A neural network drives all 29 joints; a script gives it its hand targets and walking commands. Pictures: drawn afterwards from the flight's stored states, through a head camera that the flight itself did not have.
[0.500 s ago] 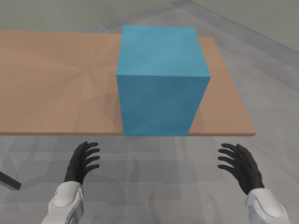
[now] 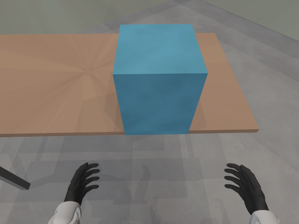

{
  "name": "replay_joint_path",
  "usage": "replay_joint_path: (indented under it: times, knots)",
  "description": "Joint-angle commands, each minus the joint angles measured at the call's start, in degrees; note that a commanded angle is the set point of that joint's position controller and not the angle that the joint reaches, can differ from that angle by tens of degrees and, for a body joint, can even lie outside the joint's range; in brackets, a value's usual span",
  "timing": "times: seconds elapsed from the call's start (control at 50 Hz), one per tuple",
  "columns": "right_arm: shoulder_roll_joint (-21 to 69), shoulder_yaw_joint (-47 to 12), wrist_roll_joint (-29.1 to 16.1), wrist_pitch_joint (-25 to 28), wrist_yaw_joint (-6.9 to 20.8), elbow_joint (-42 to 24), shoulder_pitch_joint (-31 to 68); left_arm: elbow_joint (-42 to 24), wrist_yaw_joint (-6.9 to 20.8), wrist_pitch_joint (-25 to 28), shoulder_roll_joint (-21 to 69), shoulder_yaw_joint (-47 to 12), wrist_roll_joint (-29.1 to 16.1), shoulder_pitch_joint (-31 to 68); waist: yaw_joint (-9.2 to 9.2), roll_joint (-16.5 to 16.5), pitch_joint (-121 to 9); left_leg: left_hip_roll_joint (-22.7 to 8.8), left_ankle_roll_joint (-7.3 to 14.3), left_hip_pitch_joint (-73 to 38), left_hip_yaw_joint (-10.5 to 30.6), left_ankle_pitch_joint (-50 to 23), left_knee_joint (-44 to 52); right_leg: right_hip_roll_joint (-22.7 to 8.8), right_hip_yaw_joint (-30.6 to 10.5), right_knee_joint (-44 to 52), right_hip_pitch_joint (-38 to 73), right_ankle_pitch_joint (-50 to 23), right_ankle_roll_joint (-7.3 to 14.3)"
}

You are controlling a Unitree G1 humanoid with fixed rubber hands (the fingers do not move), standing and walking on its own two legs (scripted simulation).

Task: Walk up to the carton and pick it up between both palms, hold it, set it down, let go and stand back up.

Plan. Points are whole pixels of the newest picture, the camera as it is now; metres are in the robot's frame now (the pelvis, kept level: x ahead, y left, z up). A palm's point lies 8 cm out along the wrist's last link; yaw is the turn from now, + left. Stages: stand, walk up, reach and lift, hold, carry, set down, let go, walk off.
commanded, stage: set down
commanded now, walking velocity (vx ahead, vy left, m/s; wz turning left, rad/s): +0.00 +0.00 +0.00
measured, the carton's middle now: (156, 82) +0.47 +0.04 +0.10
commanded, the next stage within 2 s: let go in 0.86 s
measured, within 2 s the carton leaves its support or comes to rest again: neither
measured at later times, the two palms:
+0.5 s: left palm (73, 197) +0.17 +0.23 -0.04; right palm (239, 200) +0.19 -0.20 -0.05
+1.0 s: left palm (75, 199) +0.17 +0.24 -0.07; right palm (237, 209) +0.18 -0.21 -0.09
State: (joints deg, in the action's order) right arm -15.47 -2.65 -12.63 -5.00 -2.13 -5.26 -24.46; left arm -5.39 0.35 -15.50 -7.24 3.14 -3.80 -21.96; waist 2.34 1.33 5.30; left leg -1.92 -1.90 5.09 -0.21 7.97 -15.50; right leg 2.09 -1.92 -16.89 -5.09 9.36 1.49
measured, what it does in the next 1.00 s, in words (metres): stands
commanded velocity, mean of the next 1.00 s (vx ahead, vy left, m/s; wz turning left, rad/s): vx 0.00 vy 0.00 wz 0.00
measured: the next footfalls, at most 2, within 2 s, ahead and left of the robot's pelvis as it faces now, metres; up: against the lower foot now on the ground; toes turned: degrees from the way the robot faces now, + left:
none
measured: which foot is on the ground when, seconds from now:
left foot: down 0.00-1.00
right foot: down 0.00-1.00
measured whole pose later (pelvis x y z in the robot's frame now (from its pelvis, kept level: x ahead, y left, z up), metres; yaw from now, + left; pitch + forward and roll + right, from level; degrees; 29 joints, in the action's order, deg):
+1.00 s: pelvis +0.02 +0.01 +0.00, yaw -1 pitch -1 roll +0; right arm -11.8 -1.4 -4.1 9.5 0.2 38.1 -10.6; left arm 22.2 0.0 -8.7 -9.3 3.0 -3.7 -13.8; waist 2.3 -1.1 5.3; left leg -1.8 -1.7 5.1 -0.9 10.7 -17.2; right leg 1.7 -1.9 -16.9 -4.5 11.0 1.1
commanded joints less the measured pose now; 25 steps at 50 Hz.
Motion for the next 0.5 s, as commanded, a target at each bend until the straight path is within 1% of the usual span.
replay_joint_path:
  times: [0.0,0.04,0.06,0.08,0.1,0.12,0.14,0.18,0.26,0.3,0.34,0.36,0.38,0.42,0.44,0.48]
  knots:
    - [0.1,4.4,6.1,1.4,2.2,2.2,9.9,-4.3,-3.4,2.4,-11.4,0.2,0.2,9.6,0.89,-3.2,-1.0,2.2,1.7,-6.5,-5.5,6.0,1.6,-2.1,0.2,5.7,-11.5,13.3,0.3]
    - [-0.1,5.0,5.6,1.2,3.1,4.4,10.3,-4.5,-4.4,1.2,-10.5,-1.5,0.6,9.6,0.65,-6.9,-0.6,1.4,1.3,-5.3,-5.2,8.3,2.1,-1.6,0.4,5.0,-11.1,13.9,1.1]
    - [-0.3,5.3,5.7,1.1,3.6,6.7,10.4,-3.7,-4.8,0.6,-9.8,-2.2,1.3,9.3,0.51,-9.0,-0.1,1.0,1.0,-4.5,-5.0,8.9,2.6,-1.1,0.7,4.5,-10.5,13.3,1.3]
    - [-0.7,5.6,5.5,1.3,4.0,7.2,10.4,-4.2,-5.2,0.2,-9.2,-2.8,1.4,9.1,0.43,-10.5,-0.7,0.3,0.8,-3.6,-4.7,9.0,3.0,-0.6,1.0,3.7,-9.0,11.7,1.3]
    - [-0.9,5.6,5.6,1.4,4.4,8.9,9.9,-3.3,-5.3,-0.2,-8.6,-3.4,2.0,8.2,0.22,-11.6,-0.9,-0.1,0.6,-2.6,-4.4,8.7,3.2,-0.1,1.3,3.1,-7.6,10.0,1.4]
    - [-1.1,5.7,5.8,1.7,4.8,10.2,9.5,-2.6,-5.3,-0.4,-8.2,-3.6,2.3,7.4,0.12,-11.9,-1.3,-0.2,0.4,-2.6,-4.4,7.3,3.1,0.2,1.5,2.8,-6.8,8.2,1.4]
    - [-1.1,5.6,6.0,1.9,5.0,11.3,8.8,-1.6,-5.1,-0.6,-8.1,-3.6,2.6,6.5,0.05,-11.4,-1.8,0.1,0.2,-3.3,-4.7,5.1,2.6,0.2,1.4,3.0,-6.5,6.6,1.4]
    - [-0.7,5.4,6.6,2.8,4.8,12.1,7.8,0.5,-4.2,-0.6,-8.6,-3.0,2.5,4.9,-0.19,-8.6,-3.5,1.5,-0.1,-6.4,-5.7,-1.1,0.6,-0.2,1.2,3.9,-7.4,3.3,1.4]
    - [0.2,4.6,8.3,6.0,3.1,11.6,7.0,4.1,-1.7,1.8,-10.3,-1.2,1.6,3.9,-0.7,-2.5,-7.0,3.2,0.0,-10.1,-6.4,-10.1,-1.8,-0.6,1.5,3.6,-7.2,-5.9,-0.2]
    - [0.9,3.9,9.2,8.4,1.9,10.9,7.2,5.4,-0.5,4.1,-11.3,-0.3,0.7,4.1,-1.09,1.1,-8.9,3.7,0.2,-9.8,-6.3,-12.4,-2.6,-0.9,1.6,2.6,-5.5,-12.8,-1.4]
    - [1.6,3.2,10.7,10.3,0.6,13.4,7.3,9.9,1.1,5.8,-12.0,0.9,0.8,4.2,-1.68,4.1,-9.4,4.4,0.3,-8.6,-6.2,-12.2,-2.8,-1.7,1.5,1.7,-3.2,-20.0,-2.7]
    - [1.7,3.0,11.1,11.5,0.0,13.7,7.3,10.7,1.7,7.0,-12.5,1.4,0.6,4.4,-1.97,5.6,-10.2,4.6,0.4,-8.1,-6.0,-12.4,-3.0,-2.0,1.6,1.1,-2.0,-23.4,-3.4]
    - [2.0,2.7,11.7,12.1,-0.5,16.3,7.3,13.6,2.3,7.6,-12.6,1.8,0.9,4.4,-2.25,6.2,-9.5,4.7,0.4,-7.7,-5.7,-11.8,-2.9,-2.4,1.5,0.8,-1.3,-26.0,-3.9]
    - [2.2,2.3,12.5,13.3,-1.1,20.0,8.1,16.4,3.2,9.1,-12.7,2.2,1.2,5.1,-2.56,6.9,-9.3,4.8,0.3,-7.2,-5.1,-11.3,-2.7,-2.7,1.6,0.5,-0.1,-28.5,-4.4]
    - [2.2,2.3,12.6,13.9,-1.3,21.3,8.6,17.0,3.4,9.7,-12.8,2.4,1.3,5.5,-2.55,6.7,-9.2,4.7,0.3,-7.3,-4.9,-11.3,-2.7,-2.7,1.8,0.3,0.0,-28.7,-4.5]
    - [2.3,2.4,12.8,14.7,-1.1,25.0,10.2,18.3,3.4,10.4,-12.6,2.1,1.7,6.8,-2.41,4.9,-8.5,4.5,0.0,-7.8,-4.6,-11.2,-2.8,-2.4,2.1,0.3,-1.1,-26.1,-4.2]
